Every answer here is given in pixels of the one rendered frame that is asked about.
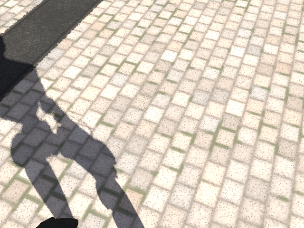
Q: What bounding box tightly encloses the robot left hand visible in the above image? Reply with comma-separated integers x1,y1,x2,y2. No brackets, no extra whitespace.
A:
36,217,79,228

